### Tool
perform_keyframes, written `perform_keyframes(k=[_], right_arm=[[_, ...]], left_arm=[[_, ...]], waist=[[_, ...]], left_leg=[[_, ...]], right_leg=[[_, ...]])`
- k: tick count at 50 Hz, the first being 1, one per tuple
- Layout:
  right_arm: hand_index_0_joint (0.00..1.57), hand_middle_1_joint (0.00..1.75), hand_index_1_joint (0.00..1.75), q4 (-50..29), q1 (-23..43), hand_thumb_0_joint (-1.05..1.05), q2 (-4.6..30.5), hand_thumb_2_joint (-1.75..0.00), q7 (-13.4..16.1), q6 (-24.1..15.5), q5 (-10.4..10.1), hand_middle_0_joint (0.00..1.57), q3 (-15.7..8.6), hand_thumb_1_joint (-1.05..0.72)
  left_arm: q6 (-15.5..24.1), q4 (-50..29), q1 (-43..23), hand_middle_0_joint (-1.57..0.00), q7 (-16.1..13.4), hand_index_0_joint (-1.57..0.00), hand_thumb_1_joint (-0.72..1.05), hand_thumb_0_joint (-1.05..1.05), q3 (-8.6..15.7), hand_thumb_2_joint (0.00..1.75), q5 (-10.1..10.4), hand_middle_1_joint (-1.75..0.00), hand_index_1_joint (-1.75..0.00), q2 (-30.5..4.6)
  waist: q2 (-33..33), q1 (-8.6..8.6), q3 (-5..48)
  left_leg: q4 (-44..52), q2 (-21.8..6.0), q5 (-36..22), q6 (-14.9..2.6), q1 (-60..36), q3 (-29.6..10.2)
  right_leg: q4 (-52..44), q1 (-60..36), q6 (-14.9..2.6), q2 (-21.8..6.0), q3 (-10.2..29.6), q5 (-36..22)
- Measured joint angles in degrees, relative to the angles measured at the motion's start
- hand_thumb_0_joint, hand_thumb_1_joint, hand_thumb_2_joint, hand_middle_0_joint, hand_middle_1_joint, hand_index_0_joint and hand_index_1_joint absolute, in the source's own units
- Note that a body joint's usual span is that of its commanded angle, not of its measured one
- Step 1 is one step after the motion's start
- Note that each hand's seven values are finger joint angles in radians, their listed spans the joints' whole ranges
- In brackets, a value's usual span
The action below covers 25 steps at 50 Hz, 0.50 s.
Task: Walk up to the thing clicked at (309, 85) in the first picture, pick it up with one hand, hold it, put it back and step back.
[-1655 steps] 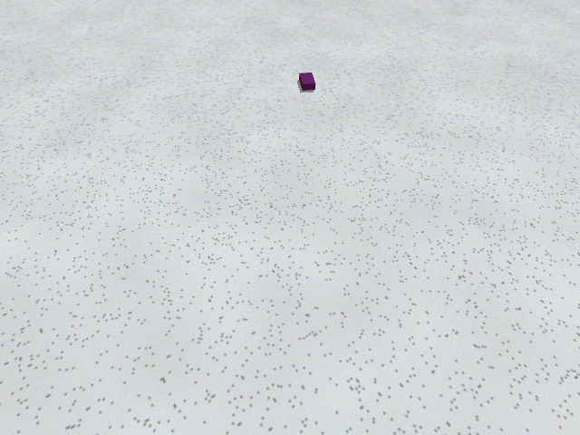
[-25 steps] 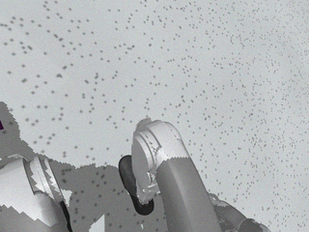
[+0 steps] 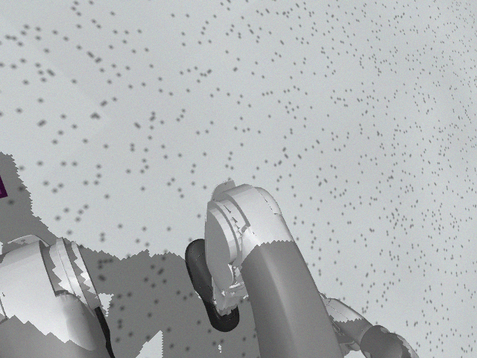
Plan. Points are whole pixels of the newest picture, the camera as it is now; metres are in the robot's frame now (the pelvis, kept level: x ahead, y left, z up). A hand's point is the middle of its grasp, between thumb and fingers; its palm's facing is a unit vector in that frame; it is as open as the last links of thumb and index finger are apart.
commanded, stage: close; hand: left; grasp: from above
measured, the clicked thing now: out of the picture +0.41 +0.32 -0.28
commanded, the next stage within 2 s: settle in 0.92 s
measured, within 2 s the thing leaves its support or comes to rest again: leaves its support in 1.28 s
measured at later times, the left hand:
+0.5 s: hand out of the picture +0.40 +0.31 -0.25, palm faces -0.41 -0.13 -0.90, open 11.0 cm
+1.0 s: hand out of the picture +0.40 +0.32 -0.25, palm faces -0.43 -0.16 -0.89, open 10.9 cm
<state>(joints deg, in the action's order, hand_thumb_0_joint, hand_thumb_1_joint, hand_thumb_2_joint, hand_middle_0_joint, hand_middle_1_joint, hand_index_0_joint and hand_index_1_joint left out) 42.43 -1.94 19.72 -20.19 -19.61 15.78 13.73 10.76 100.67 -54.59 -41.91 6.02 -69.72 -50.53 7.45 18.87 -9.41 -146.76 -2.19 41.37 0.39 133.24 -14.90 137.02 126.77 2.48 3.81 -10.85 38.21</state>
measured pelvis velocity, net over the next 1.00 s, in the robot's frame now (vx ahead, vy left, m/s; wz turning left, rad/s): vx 0.00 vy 0.00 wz -0.01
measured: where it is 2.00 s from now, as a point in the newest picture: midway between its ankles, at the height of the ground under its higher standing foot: (162, 329)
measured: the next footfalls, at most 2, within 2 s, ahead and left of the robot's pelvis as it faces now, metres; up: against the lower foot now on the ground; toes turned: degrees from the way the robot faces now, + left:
none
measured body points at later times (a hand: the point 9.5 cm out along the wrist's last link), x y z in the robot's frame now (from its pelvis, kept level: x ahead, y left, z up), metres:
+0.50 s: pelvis +0.00 +0.00 +0.00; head +0.25 +0.13 +0.34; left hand +0.42 +0.32 -0.20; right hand +0.07 -0.25 -0.06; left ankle +0.06 +0.13 -0.27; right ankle +0.11 -0.11 -0.27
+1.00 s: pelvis +0.00 +0.00 +0.00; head +0.26 +0.13 +0.34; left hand +0.42 +0.32 -0.20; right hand +0.07 -0.25 -0.07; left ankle +0.06 +0.13 -0.27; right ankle +0.11 -0.11 -0.27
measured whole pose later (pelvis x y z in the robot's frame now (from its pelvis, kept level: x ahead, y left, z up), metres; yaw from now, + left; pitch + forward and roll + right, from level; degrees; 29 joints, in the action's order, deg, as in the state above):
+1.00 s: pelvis +0.00 +0.00 +0.00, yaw +0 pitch +25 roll -14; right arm 42.2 -3.1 19.7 -18.4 -17.9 16.7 15.7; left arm 13.5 98.8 -53.4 -40.5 6.0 -70.3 -52.2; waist 7.8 19.0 -10.7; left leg -146.7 -2.3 40.8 0.2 132.5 -15.3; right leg 136.5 125.9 2.7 4.1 -11.1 37.3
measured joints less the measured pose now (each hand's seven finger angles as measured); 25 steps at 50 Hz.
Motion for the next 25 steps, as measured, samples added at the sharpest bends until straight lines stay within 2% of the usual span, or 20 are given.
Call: perform_keyframes(k=[4,8,12,18,25], right_arm=[[0.20,0.30,0.30,0.22,-0.58,0.00,0.47,-0.89,0.47,0.11,-0.18,0.20,0.30,-0.90],[0.19,0.30,0.30,0.87,-1.11,0.00,0.75,-0.90,0.81,0.87,0.35,0.20,0.92,-0.90],[0.20,0.30,0.30,0.96,-1.22,0.00,0.58,-0.90,1.30,1.77,0.81,0.20,1.24,-0.90],[0.20,0.30,0.30,0.82,-1.24,0.00,0.31,-0.89,1.40,1.81,1.15,0.20,1.18,-0.90],[0.20,0.30,0.30,0.45,-1.01,0.00,0.39,-0.89,1.40,1.15,0.76,0.20,0.46,-0.90]], left_arm=[[1.03,-0.38,-0.11,-0.36,1.94,-0.40,-0.13,0.00,0.88,0.70,0.14,-0.83,-0.80,-1.00],[2.58,-1.45,0.80,-0.39,2.39,-0.43,-0.10,0.00,0.39,0.68,-0.62,-0.81,-0.79,-1.34],[3.57,-1.87,1.87,-0.39,1.68,-0.45,-0.08,0.00,0.50,0.64,-1.34,-0.78,-0.76,-1.37],[3.85,-1.61,2.19,-0.41,0.15,-0.47,-0.05,0.00,-0.74,0.60,-2.27,-0.74,-0.71,-0.81],[2.06,-1.99,1.64,-0.45,-1.16,-0.51,-0.03,0.00,-1.19,0.54,-1.90,-0.68,-0.65,-0.49]], waist=[[0.47,0.19,-0.86],[0.46,0.06,-1.19],[0.25,0.00,-1.20],[0.18,-0.05,-0.99],[0.45,-0.14,-0.48]], left_leg=[[-0.30,0.16,-0.11,0.23,-0.12,-0.33],[-0.57,0.27,-0.01,0.46,-0.50,-0.63],[-0.59,0.04,0.04,0.31,-0.76,-0.78],[-0.41,-0.08,-0.32,0.11,-0.87,-0.70],[0.19,-0.14,-0.62,-0.07,-0.65,-0.44]], right_leg=[[0.23,-0.16,-0.15,-0.05,-0.26,-0.11],[0.43,-0.53,-0.30,-0.08,-0.49,-0.06],[0.22,-0.73,-0.13,0.18,-0.58,-0.29],[-0.10,-0.92,0.02,0.32,-0.52,-0.72],[-0.67,-0.77,0.12,0.32,-0.34,-0.94]])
